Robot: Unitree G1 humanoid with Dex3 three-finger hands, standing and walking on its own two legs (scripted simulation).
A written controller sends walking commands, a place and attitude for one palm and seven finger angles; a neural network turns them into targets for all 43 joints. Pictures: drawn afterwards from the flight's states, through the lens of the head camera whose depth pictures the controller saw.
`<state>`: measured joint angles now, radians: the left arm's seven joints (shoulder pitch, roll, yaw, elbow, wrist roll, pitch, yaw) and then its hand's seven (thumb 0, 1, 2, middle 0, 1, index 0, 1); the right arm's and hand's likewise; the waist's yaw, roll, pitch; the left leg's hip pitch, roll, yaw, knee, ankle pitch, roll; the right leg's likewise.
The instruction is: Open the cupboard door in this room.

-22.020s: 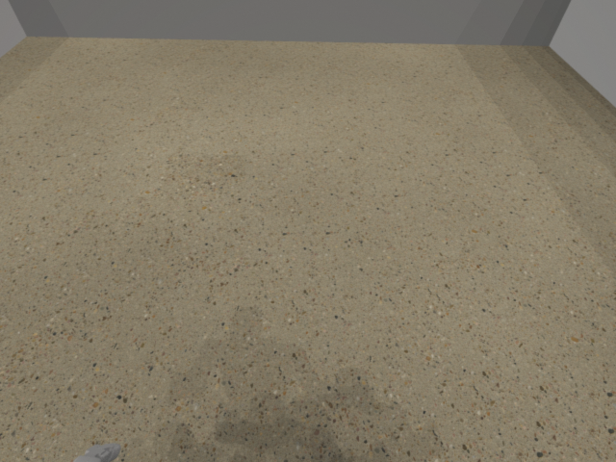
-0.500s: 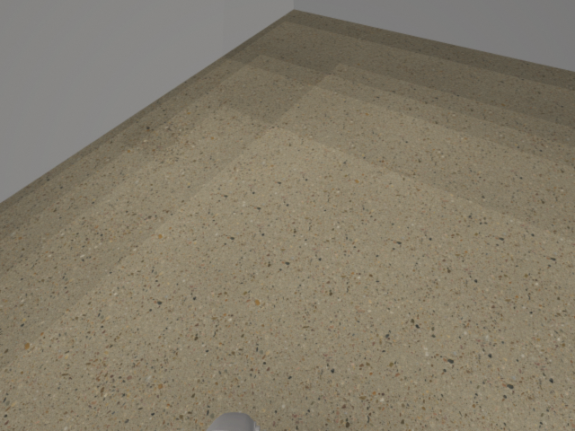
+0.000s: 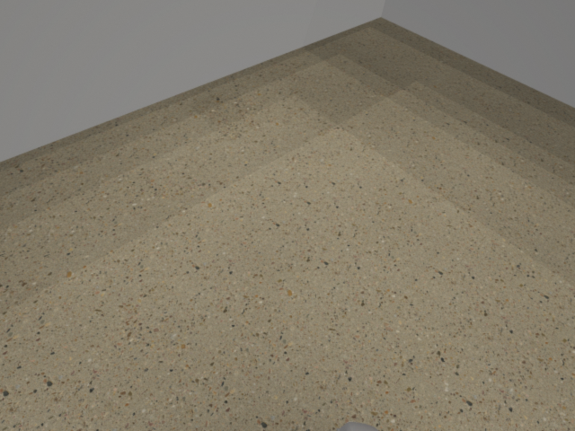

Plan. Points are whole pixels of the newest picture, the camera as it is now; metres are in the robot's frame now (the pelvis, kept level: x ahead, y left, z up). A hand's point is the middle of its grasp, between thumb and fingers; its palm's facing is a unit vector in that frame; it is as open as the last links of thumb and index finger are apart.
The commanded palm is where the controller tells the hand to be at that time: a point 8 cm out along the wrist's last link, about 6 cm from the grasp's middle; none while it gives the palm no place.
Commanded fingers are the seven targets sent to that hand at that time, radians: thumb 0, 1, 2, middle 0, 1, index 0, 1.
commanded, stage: turn or walk to find it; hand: left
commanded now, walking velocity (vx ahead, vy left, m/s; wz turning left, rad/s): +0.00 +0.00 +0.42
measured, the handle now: out of the picture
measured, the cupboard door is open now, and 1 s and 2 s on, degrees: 0 0 0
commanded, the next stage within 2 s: none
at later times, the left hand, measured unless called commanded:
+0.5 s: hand out of the picture -0.01 +0.16 -0.17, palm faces +0.23 -0.94 -0.25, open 7.4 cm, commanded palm none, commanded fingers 0.00 0.90 0.90 -0.20 -0.30 -0.20 -0.30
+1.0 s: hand out of the picture -0.05 +0.23 -0.17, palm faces +0.42 -0.87 -0.24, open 7.4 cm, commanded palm none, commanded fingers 0.00 0.90 0.90 -0.20 -0.30 -0.20 -0.30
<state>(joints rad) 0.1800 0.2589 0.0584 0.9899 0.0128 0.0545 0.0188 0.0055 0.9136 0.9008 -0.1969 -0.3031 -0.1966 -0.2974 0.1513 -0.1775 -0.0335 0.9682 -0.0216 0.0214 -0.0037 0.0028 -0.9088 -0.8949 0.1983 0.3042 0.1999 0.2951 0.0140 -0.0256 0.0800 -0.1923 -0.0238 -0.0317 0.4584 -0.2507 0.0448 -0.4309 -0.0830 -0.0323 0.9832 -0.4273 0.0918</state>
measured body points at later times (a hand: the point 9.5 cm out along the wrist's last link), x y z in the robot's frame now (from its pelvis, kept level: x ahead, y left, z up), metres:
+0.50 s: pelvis -0.02 -0.03 +0.00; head +0.02 -0.04 +0.44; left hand -0.02 +0.21 -0.15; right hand +0.07 -0.28 -0.16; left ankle -0.08 +0.11 -0.69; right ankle +0.00 -0.15 -0.74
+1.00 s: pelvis -0.05 +0.00 +0.00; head -0.03 +0.03 +0.45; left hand -0.08 +0.28 -0.15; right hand +0.11 -0.19 -0.14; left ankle -0.08 +0.10 -0.74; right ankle +0.01 -0.14 -0.69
